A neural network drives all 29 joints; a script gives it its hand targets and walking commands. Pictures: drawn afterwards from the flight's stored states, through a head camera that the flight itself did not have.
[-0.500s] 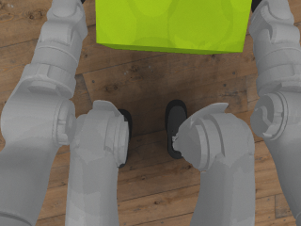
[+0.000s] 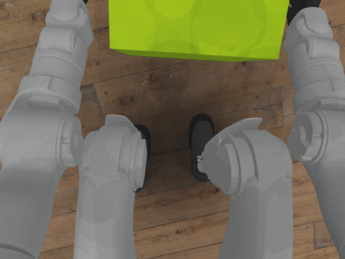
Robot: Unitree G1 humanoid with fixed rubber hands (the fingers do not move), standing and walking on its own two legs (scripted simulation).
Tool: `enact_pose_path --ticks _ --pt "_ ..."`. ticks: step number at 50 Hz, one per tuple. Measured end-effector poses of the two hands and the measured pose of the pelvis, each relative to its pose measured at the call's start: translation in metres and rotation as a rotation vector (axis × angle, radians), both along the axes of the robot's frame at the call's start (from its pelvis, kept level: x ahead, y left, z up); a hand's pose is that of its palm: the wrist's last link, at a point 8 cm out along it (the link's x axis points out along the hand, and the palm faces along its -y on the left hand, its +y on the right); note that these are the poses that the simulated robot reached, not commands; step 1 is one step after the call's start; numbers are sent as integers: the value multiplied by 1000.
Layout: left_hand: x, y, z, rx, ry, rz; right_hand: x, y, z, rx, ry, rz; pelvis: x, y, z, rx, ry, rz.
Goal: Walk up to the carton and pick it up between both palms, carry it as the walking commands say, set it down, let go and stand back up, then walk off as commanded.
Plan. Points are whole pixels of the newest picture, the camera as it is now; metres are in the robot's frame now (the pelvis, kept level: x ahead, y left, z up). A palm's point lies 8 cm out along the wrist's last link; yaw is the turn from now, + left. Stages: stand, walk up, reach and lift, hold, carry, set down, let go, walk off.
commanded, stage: set down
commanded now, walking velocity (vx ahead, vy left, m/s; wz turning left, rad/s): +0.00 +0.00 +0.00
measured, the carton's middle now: (191, 3) +0.53 -0.05 -0.24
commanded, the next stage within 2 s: let go in 1.32 s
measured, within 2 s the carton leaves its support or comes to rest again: neither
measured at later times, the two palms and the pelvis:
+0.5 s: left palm out of the picture +0.54 +0.17 -0.06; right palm out of the picture +0.53 -0.25 -0.06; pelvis -0.01 +0.00 +0.05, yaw +1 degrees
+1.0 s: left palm out of the picture +0.55 +0.18 +0.09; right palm out of the picture +0.53 -0.25 +0.09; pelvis +0.00 +0.00 +0.19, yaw +0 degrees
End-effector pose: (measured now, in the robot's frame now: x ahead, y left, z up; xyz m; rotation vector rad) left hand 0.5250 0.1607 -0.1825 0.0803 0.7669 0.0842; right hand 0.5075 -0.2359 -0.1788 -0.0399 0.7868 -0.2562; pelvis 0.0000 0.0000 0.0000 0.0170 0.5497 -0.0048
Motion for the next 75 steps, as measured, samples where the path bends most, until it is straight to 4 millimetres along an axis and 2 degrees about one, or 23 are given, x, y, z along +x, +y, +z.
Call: enact_pose_path --ticks 6,10,18,41,61,66,72,75 --pt "14 11 17 16 -106 5 20 -11 23 -48 -132 16 -3 0 2 -1 -35 0" --pt "14 13 24 21 -90 17 21 -15 30 -37 -130 3 -3 0 3 -2 -43 0" --pt "20 8 79 40 -109 -1 23 -16 76 -6 -157 8 -4 0 17 2 -90 2" --pt "18 20 215 -2 -100 3 24 -5 212 -3 -144 68 -2 4 135 12 -99 7" --pt "21 16 345 18 -122 -11 18 -23 336 5 -160 69 7 2 243 25 -154 -16" --pt "16 19 363 10 -91 -5 14 -30 358 11 -143 54 8 1 262 31 -147 -20" --pt "9 30 368 -8 -66 26 10 -35 370 17 -127 47 11 0 275 32 -116 -21" --pt "0 36 370 14 -70 13 0 -37 372 3 -119 59 14 1 281 28 -130 -21"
